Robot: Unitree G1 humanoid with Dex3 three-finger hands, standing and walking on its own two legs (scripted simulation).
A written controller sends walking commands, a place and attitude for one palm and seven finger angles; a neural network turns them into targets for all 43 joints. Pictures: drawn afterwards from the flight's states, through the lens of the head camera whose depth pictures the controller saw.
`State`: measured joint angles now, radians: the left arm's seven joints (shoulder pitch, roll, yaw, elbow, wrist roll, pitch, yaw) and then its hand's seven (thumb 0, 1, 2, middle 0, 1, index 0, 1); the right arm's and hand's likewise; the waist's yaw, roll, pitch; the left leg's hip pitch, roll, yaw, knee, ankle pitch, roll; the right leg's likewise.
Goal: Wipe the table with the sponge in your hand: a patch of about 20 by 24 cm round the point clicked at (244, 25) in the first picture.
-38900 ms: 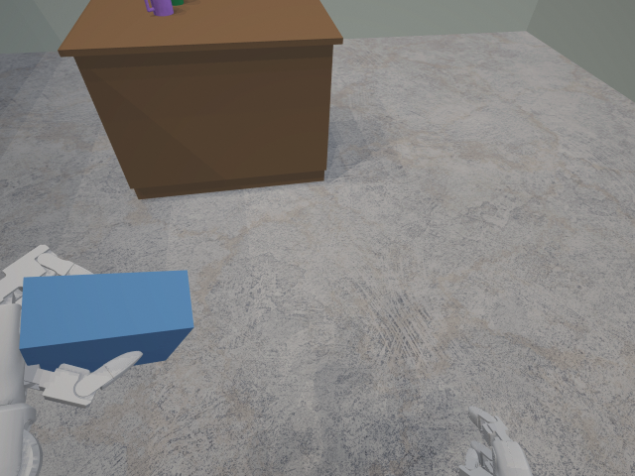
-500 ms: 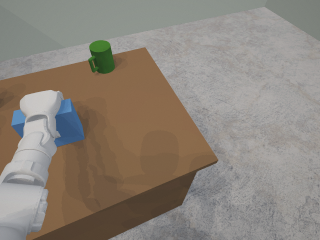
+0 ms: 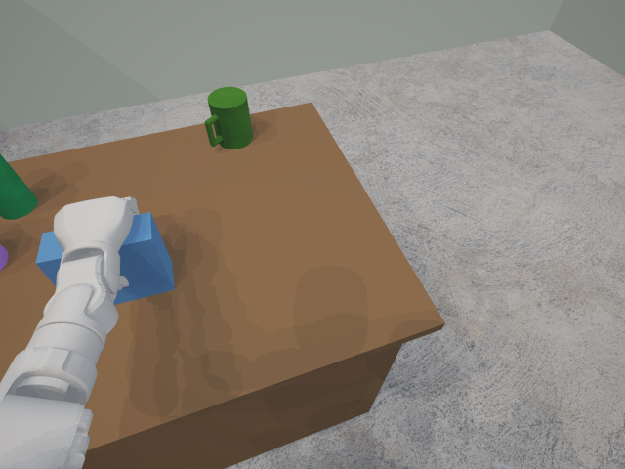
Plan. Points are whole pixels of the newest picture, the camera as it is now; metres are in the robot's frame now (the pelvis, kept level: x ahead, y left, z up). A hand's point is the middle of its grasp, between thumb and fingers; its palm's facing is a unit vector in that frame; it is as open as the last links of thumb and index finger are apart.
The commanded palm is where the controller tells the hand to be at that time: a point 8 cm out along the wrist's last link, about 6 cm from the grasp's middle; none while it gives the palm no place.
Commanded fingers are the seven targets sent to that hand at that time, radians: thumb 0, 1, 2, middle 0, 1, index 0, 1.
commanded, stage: wipe back along the first lane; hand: left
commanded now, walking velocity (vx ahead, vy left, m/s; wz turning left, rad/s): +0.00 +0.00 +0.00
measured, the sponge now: (118, 272) +0.38 +0.32 -0.01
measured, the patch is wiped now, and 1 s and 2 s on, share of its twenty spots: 1.00 1.00 1.00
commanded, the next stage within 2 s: lift the sponge slowly off the table in 1.36 s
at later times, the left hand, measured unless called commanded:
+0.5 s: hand (117, 278) +0.34 +0.29 +0.04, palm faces -0.06 -0.01 -1.00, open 9.5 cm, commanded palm +0.30 +0.27 +0.06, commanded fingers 0.00 0.10 1.30 -1.20 -1.60 -1.20 -1.60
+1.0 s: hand (122, 309) +0.30 +0.26 +0.04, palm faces -0.03 -0.03 -1.00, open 9.5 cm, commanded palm +0.25 +0.25 +0.06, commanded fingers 0.00 0.10 1.30 -1.20 -1.60 -1.20 -1.60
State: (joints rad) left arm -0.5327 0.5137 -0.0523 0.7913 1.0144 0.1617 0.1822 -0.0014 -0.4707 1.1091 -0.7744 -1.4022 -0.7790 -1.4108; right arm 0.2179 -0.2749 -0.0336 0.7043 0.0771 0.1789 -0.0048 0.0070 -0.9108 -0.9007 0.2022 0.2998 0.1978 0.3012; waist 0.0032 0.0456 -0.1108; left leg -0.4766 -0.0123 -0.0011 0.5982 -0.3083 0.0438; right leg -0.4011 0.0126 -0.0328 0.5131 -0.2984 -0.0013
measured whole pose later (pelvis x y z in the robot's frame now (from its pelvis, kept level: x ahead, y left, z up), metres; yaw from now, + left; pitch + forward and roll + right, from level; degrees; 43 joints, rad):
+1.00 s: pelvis +0.00 -0.02 +0.00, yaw +0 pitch +5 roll -1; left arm -0.12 0.41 -0.11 0.33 0.98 0.30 0.19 0.01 -0.46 1.11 -0.75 -1.42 -0.76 -1.42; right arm 0.12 -0.27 0.00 0.65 0.09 0.14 0.00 0.01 -0.91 -0.90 0.20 0.30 0.20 0.30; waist 0.06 0.08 -0.10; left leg -0.35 -0.01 0.00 0.56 -0.30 0.02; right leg -0.30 0.02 -0.03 0.52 -0.31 -0.02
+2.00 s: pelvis -0.01 -0.02 +0.01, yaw -1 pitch +0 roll +0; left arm 0.11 0.39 -0.13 0.05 0.95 0.33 0.14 0.01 -0.45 1.10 -0.76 -1.42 -0.76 -1.42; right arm 0.06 -0.26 -0.01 0.67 0.06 0.11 -0.02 0.01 -0.91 -0.90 0.20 0.30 0.20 0.30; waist 0.09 0.09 -0.04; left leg -0.24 -0.01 0.01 0.50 -0.27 0.02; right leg -0.19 0.02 -0.02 0.47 -0.28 -0.02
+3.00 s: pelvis -0.02 -0.03 +0.01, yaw +0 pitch -3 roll +0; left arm 0.03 0.47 -0.10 -0.06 0.91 0.39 0.00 0.00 -0.47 1.10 -0.78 -1.39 -0.79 -1.39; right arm 0.01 -0.26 0.03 0.67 0.06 0.11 -0.03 0.01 -0.91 -0.90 0.20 0.30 0.20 0.30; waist 0.10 0.11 -0.01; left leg -0.13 0.00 0.00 0.39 -0.21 0.01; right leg -0.09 0.03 -0.02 0.37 -0.23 -0.04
